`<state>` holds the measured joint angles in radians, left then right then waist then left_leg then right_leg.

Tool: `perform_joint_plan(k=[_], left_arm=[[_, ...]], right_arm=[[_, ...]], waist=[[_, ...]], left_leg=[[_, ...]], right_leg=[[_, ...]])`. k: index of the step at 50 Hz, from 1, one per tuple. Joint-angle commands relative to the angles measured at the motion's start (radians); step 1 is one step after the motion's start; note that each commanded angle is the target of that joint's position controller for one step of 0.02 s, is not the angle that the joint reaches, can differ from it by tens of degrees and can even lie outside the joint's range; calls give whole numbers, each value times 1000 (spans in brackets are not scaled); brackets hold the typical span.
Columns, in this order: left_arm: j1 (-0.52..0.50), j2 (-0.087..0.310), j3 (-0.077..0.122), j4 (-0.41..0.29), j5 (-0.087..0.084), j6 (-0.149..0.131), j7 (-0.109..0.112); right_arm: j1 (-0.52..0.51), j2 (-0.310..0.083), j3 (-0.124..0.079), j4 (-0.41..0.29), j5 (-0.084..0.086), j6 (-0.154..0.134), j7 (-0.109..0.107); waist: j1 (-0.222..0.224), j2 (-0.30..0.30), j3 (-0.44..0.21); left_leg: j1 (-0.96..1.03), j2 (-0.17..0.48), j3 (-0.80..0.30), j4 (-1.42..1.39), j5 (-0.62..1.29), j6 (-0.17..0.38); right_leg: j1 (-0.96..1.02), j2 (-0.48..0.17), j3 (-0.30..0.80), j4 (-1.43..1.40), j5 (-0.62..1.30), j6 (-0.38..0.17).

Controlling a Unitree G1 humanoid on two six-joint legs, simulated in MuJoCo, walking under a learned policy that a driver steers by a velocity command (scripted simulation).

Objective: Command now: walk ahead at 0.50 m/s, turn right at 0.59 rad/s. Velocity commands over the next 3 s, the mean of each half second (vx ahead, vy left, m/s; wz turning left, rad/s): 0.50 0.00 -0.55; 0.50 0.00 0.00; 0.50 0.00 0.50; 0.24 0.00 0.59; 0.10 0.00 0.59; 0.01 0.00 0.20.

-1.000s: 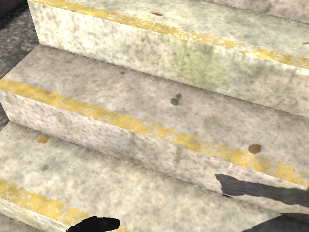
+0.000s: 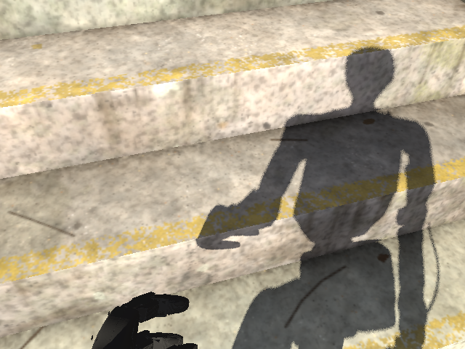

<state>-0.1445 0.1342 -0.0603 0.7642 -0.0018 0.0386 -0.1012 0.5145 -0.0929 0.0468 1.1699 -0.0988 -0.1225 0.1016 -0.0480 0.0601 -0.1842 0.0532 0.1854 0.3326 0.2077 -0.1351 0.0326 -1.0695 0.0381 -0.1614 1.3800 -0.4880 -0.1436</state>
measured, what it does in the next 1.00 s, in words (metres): climbs: left foot 0.19 m higher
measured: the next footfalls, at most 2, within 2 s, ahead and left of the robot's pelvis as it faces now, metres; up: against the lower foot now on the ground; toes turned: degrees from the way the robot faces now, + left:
left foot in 0.42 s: +0.40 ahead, +0.10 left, +0.37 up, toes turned -14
right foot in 1.10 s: +0.76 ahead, -0.32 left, +0.56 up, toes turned -20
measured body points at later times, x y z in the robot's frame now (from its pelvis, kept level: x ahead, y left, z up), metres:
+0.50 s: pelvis +0.25 +0.03 +0.21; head +0.24 +0.04 +0.66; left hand +0.32 +0.24 +0.06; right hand +0.44 -0.21 +0.15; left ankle +0.36 +0.10 -0.40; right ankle +0.13 -0.08 -0.49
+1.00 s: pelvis +0.50 -0.07 +0.33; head +0.49 -0.06 +0.78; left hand +0.80 -0.03 +0.27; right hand +0.28 -0.12 +0.19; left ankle +0.36 +0.11 -0.39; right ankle +0.63 -0.25 -0.13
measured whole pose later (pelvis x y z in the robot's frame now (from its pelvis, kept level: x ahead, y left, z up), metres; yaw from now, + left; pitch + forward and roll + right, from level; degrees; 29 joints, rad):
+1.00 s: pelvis +0.50 -0.07 +0.33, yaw -14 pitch +5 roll +0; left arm -0.10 0.12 -0.09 0.76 0.06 -0.01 -0.04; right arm 0.68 0.00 0.05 1.24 -0.15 -0.10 0.04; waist -0.17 -0.02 -0.13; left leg 0.02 0.02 -0.01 0.38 -0.48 0.00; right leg -1.45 -0.13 0.00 1.86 -0.34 -0.25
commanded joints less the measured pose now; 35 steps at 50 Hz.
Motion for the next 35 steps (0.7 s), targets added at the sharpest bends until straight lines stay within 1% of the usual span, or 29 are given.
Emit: perform_joint_plan(k=[1, 2, 3, 4, 6, 7, 8, 9, 10, 12, 13, 14, 15, 17, 18, 19, 21, 22, 23, 24, 25, 26, 28, 29, 30, 31, 32, 34, 35], left_arm=[[625, 239, 84, 126, -5, 7, 57], [755, 355, 126, 205, 34, 2, 53], [741, 337, 149, 238, 68, -32, 71], [658, 255, 129, 274, 55, -64, 66], [504, 103, 88, 310, 33, -91, 34], [410, 32, 62, 320, 67, -89, 16], [318, 4, 50, 296, 75, -97, 5], [265, 34, 54, 268, 61, -109, 3], [334, 35, 53, 289, 71, -110, 21], [446, 21, 35, 329, 104, -122, 43], [508, 47, 30, 348, 132, -127, 42], [564, 99, 38, 337, 142, -130, 33], [595, 110, 38, 327, 126, -136, 31], [535, 136, 36, 257, 54, -133, 3], [534, 182, 39, 221, 10, -155, -4], [524, 232, 48, 214, 8, -174, -9], [584, 317, 102, 214, -15, -191, -4], [642, 265, 110, 246, 27, -191, -24], [754, 150, 96, 287, 71, -186, -40], [664, 72, 82, 292, 69, -154, -49], [540, 104, 104, 294, 32, -141, -37], [465, 137, 119, 270, -7, -143, -3], [368, 114, 96, 236, 11, -144, 35], [373, 80, 84, 229, 28, -135, 46], [393, 58, 77, 240, 46, -121, 52], [401, 52, 75, 246, 44, -111, 53], [400, 48, 63, 243, 42, -105, 42], [265, 82, 54, 163, 45, -106, 38], [203, 93, 52, 143, 38, -99, 22]], right_arm=[[-16, -291, -59, -108, -41, -8, 39], [-79, -208, -68, -121, 20, 20, 71], [-91, -152, -68, -125, 47, 30, 62], [-143, -105, -58, -147, 33, 17, 41], [-281, -42, -35, -223, 39, 25, 2], [-281, -42, -25, -241, 49, 42, -17], [-277, -61, -27, -247, 59, 55, -29], [-283, -89, -27, -252, 51, 69, -30], [-310, -73, -14, -260, 64, 73, -32], [-391, -59, 3, -302, 71, 64, -40], [-467, -63, 9, -349, 65, 66, -45], [-551, -95, 5, -400, 69, 69, -52], [-601, -123, 0, -427, 70, 74, -60], [-766, -146, 3, -510, 59, 110, -73], [-731, -125, -2, -510, 47, 119, -66], [-645, -123, -3, -497, 55, 132, -64], [-589, -174, -17, -502, 66, 128, -73], [-442, -239, -43, -452, 59, 115, -67], [-246, -251, -54, -368, 61, 113, -69], [-57, -295, -73, -310, 15, 124, -88], [-5, -292, -71, -281, 2, 97, -90], [-99, -290, -75, -255, 22, 70, -83], [-203, -100, -45, -169, 37, 66, -74], [-247, -18, -25, -144, 47, 61, -74], [-299, 13, -17, -132, 65, 50, -79], [-336, 24, -15, -128, 66, 39, -83], [-334, 25, -16, -116, 45, 38, -85], [-282, -15, -18, -90, 6, 26, -77], [-243, -66, -28, -96, -6, 32, -67]], waist=[[313, -55, -292], [294, -188, -205], [254, -129, -90], [187, -170, 19], [51, -109, 88], [-22, -22, 84], [-67, 8, 110], [-89, -48, 119], [-60, -158, 128], [-32, -98, 128], [-22, -27, 111], [16, -34, 90], [42, -82, 89], [37, -109, 99], [11, -228, 120], [-32, -228, 87], [-18, -249, -3], [-22, -171, -129], [-33, 14, -287], [-161, 228, -185], [-210, 255, 12], [-130, 188, 155], [-32, -90, 136], [18, -125, 116], [65, -89, 110], [89, -66, 127], [87, -13, 121], [80, -104, 120], [45, -43, 112]], left_leg=[[-595, -23, -193, 768, 898, 106], [-839, -193, -350, 1354, 208, 63], [-990, -222, -586, 1676, 263, 74], [-1105, -236, -615, 1881, 261, 89], [-1256, -241, -601, 1992, 193, 166], [-1265, -206, -574, 1978, 207, 194], [-1254, -162, -530, 1963, 190, 198], [-1240, -154, -469, 1949, 100, 187], [-1330, -176, -437, 2127, -44, 181], [-1412, -177, -409, 2181, -78, 189], [-1378, -147, -389, 2046, 16, 188], [-1290, -128, -342, 1887, 60, 149], [-1250, -110, -335, 1801, 51, 107], [-830, -129, -218, 1392, -287, 18], [-734, -195, -150, 1367, -372, -32], [-746, -218, -163, 1310, -310, -36], [-827, -294, -167, 990, -342, 2], [-649, -245, -296, 959, -12, 96], [-275, -128, -694, 777, -102, 261], [-97, 42, -1175, 359, -454, 377], [-222, 71, -1380, 222, -897, 326], [-366, 60, -1251, 250, -875, 280], [-432, 45, -951, 309, -550, 244], [-464, 24, -836, 327, -433, 212], [-494, -16, -742, 309, -380, 193], [-512, -49, -651, 273, -342, 180], [-509, -48, -627, 226, -301, 193], [-492, -47, -531, 175, -278, 168], [-508, -63, -455, 119, -234, 184]], right_leg=[[1140, -46, 576, -608, 274, -198], [1099, -187, 975, -939, 213, -241], [981, -211, 1007, -985, 76, -148], [841, -178, 914, -924, 14, -137], [722, -140, 735, -893, 120, -132], [635, -123, 650, -903, 207, -117], [528, -125, 575, -935, 247, -104], [471, -105, 481, -978, 279, -107], [498, -96, 467, -1011, 249, -120], [487, -89, 469, -1027, 123, -85], [471, -74, 462, -1014, 90, -55], [440, -48, 434, -1045, 114, -59], [437, -50, 437, -1066, 152, -67], [189, -91, 453, -1266, 185, -121], [235, -158, 518, -1285, 520, -185], [437, -237, 518, -1196, 981, -200], [918, -276, 473, -1034, 1689, -193], [967, -193, 376, -787, 1877, -133], [627, -112, 408, -578, 1583, -97], [234, 52, 429, -232, 546, -21], [-1, 84, 547, 267, 471, -12], [-103, 74, 537, 401, 554, -37], [-131, 59, 490, 485, 600, -98], [-119, 29, 477, 439, 605, -108], [-111, 8, 456, 409, 541, -99], [-126, 6, 437, 398, 496, -94], [-164, 15, 406, 509, 468, -99], [-208, -28, 360, 325, 569, -94], [-163, -42, 258, 316, 561, -80]])
Over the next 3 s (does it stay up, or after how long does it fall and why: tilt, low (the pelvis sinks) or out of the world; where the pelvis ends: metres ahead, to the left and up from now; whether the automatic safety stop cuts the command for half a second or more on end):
stays up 1.02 -0.10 0.70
